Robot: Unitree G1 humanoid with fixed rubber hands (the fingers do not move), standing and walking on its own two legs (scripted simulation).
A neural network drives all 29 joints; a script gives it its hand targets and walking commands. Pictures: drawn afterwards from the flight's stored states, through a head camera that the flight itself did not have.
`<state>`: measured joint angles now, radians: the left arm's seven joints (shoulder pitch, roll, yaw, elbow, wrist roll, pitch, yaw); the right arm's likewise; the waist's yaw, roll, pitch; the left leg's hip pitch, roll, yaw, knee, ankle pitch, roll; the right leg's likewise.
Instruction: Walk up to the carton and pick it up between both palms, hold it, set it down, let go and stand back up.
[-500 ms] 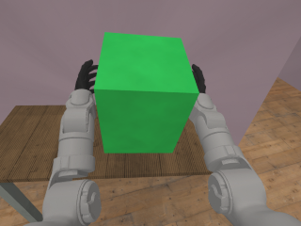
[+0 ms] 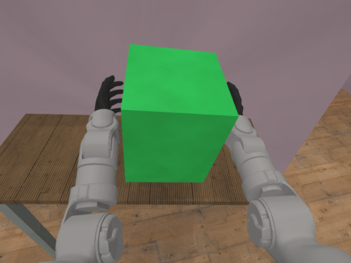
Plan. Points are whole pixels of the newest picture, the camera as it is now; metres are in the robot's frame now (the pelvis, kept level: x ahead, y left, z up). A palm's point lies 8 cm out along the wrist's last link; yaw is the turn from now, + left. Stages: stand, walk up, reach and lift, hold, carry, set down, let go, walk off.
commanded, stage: set down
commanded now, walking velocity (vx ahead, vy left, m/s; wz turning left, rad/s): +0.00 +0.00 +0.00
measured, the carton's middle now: (169, 118) +0.42 +0.01 +0.14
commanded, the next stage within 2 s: none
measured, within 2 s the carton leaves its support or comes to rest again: rests again in 1.68 s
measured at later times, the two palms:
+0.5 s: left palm (106, 117) +0.40 +0.15 +0.16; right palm (227, 115) +0.43 -0.14 +0.15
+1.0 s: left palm (113, 125) +0.41 +0.14 +0.13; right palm (225, 119) +0.45 -0.14 +0.12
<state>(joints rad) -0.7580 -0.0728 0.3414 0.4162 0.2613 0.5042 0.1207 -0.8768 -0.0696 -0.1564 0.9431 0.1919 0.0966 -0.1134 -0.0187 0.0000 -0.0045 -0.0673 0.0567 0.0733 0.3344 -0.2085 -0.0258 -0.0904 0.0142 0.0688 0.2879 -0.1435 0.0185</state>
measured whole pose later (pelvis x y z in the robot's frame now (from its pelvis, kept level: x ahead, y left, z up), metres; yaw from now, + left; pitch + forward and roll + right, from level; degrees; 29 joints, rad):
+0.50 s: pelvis +0.01 +0.00 +0.00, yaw +0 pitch +1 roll -1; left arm -0.72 -0.11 0.33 0.42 0.26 0.45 0.16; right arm -0.88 -0.10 -0.16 0.99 0.18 0.04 -0.06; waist 0.02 0.00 -0.04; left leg -0.13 0.06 0.07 0.33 -0.21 -0.03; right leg -0.15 0.02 0.07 0.29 -0.15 0.02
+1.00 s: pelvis +0.02 -0.02 +0.00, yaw -1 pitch +6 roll -1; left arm -0.69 -0.15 0.33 0.44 0.26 0.38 0.19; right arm -0.88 -0.12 -0.16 1.05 0.13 -0.03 -0.01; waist 0.06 0.00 -0.07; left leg -0.22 0.09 0.07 0.33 -0.20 -0.05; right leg -0.25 0.04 0.07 0.29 -0.14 0.00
